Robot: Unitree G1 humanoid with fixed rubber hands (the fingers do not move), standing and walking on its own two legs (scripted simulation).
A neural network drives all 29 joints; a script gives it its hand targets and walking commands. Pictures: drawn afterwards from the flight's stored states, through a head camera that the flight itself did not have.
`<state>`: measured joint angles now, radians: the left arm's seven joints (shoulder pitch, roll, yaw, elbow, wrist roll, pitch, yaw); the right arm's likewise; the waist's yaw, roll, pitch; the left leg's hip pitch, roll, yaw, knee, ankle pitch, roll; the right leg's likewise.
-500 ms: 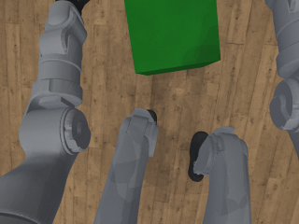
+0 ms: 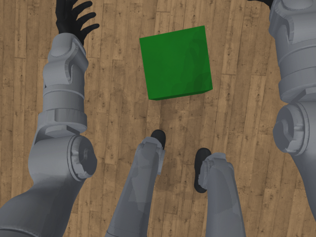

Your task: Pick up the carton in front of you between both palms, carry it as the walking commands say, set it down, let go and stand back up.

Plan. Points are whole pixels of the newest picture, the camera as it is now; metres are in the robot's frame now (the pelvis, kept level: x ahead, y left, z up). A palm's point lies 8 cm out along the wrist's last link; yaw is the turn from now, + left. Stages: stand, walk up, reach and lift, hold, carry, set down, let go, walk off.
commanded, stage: set down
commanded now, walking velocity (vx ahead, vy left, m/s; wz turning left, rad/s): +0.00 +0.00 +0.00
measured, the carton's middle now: (176, 70) +0.51 +0.08 -0.47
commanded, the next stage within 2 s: let go in 0.06 s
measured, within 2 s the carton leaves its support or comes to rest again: neither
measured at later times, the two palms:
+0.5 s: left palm (31, 70) +0.39 +0.28 +0.02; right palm out of the picture +0.46 -0.13 +0.01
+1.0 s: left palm out of the picture +0.25 +0.24 +0.11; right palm out of the picture +0.32 -0.21 +0.10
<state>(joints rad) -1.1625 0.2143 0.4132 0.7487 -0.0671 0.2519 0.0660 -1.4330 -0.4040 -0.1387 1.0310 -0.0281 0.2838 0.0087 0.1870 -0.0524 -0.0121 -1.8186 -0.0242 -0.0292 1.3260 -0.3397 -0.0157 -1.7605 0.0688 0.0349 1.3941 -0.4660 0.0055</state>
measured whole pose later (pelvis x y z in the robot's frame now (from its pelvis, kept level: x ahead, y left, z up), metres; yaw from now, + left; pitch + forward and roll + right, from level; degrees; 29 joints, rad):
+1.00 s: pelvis +0.10 +0.00 +0.18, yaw +2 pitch +7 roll +1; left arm 0.20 0.20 0.03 0.42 -0.03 0.03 -0.08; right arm 0.07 -0.18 -0.09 0.52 -0.04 0.02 -0.01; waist 0.06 0.02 0.03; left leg -0.39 -0.03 -0.05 0.49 -0.22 0.00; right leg -0.32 0.03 0.05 0.51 -0.32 -0.01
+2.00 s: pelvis +0.12 +0.02 +0.18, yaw +0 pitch +0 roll +0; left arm 0.21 0.36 0.03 0.72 0.03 0.01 0.02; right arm 0.16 -0.33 -0.04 0.78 -0.04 0.00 -0.02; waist -0.01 -0.06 0.01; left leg -0.22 -0.04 0.00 0.51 -0.29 0.03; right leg -0.13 0.01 0.08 0.47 -0.34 0.02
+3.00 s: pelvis +0.09 +0.02 +0.19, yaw +0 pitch -2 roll +0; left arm 0.17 0.39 0.01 0.95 0.03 -0.01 0.02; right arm 0.11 -0.37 -0.02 1.02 -0.02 -0.01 -0.01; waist 0.00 -0.03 0.02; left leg -0.15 -0.04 -0.01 0.38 -0.19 0.03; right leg -0.06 0.00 0.07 0.35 -0.25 0.02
